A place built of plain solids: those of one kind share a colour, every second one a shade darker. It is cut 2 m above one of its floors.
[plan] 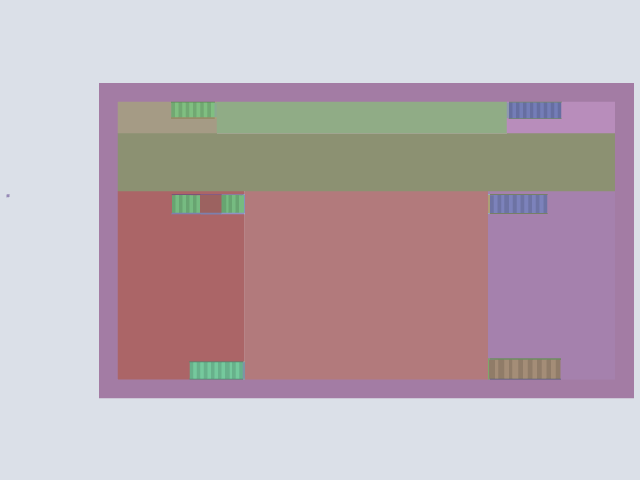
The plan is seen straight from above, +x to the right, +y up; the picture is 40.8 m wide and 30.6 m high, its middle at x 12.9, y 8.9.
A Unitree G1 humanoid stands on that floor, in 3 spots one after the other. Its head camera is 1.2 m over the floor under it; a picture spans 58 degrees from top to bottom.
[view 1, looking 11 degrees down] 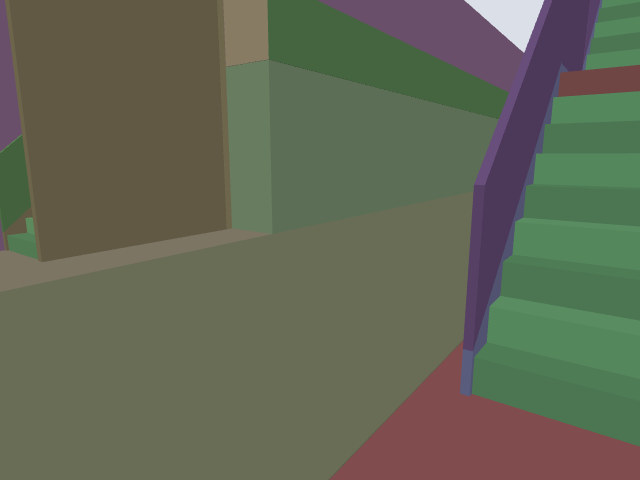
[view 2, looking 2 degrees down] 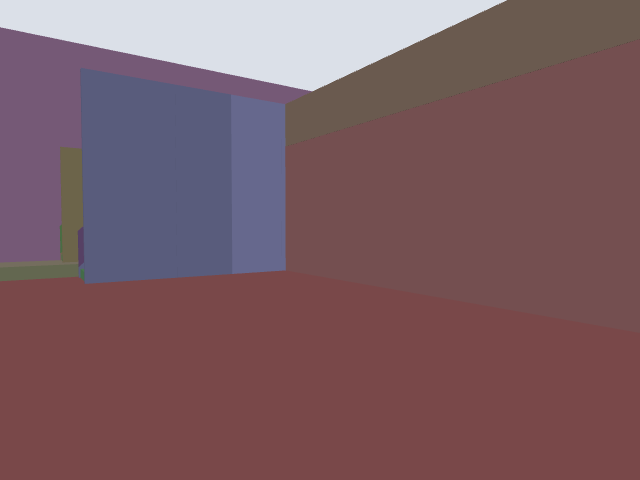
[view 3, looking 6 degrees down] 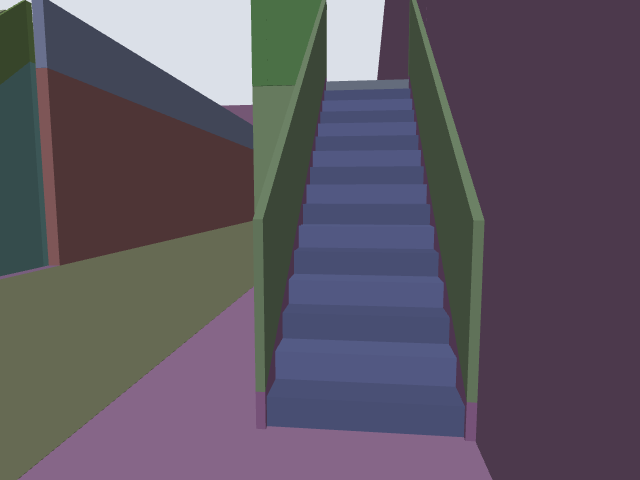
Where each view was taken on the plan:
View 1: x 1.36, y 11.20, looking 36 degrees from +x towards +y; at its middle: floor_hall1a_concrete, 6.28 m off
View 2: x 2.49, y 0.59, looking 56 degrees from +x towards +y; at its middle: floor_tile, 10.06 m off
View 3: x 30.38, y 17.16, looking -174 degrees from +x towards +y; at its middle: step_galsw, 3.24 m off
